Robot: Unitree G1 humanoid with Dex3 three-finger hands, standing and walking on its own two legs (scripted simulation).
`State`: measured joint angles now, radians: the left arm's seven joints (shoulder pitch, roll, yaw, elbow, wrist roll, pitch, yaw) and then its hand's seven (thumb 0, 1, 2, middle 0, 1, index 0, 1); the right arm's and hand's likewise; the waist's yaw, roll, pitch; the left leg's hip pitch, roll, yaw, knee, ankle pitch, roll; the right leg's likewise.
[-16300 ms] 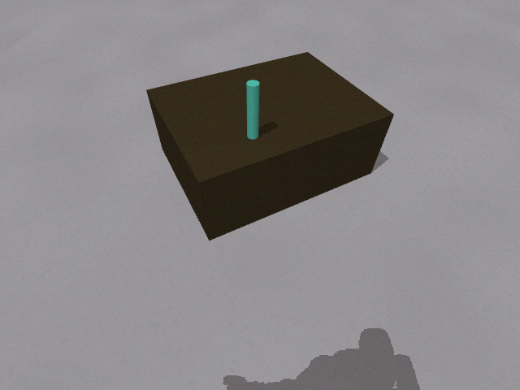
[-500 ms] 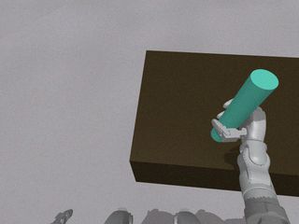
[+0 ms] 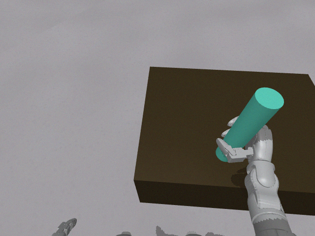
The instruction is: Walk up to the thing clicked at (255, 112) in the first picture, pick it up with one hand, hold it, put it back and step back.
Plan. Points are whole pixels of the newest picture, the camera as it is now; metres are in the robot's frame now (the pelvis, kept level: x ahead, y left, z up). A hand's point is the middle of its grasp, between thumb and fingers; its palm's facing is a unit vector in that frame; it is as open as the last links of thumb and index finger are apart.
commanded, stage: lift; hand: right
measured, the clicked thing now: (241, 132) +0.35 -0.18 +0.09
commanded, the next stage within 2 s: hold in 0.02 s
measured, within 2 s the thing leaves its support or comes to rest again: neither
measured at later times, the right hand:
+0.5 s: hand (236, 140) +0.34 -0.18 +0.06, palm faces +0.18 +0.98 -0.01, open 7.9 cm
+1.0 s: hand (238, 139) +0.34 -0.18 +0.07, palm faces +0.18 +0.98 -0.01, open 7.9 cm
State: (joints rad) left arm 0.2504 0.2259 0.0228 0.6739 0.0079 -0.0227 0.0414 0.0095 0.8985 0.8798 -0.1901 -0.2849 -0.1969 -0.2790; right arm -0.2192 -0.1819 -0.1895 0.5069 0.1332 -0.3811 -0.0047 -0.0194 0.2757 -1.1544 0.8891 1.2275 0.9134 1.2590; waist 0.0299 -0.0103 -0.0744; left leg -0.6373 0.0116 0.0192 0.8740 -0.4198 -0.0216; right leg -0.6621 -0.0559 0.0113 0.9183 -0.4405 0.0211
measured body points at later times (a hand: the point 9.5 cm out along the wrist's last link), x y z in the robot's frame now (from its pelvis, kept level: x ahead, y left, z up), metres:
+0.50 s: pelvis +0.00 +0.00 +0.01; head +0.05 -0.01 +0.46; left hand +0.13 +0.25 -0.10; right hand +0.33 -0.23 +0.06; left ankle +0.01 +0.14 -0.69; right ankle +0.01 -0.13 -0.69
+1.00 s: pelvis +0.00 +0.00 +0.01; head +0.04 -0.01 +0.46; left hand +0.14 +0.24 -0.09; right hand +0.32 -0.23 +0.07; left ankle +0.01 +0.14 -0.69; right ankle +0.01 -0.13 -0.69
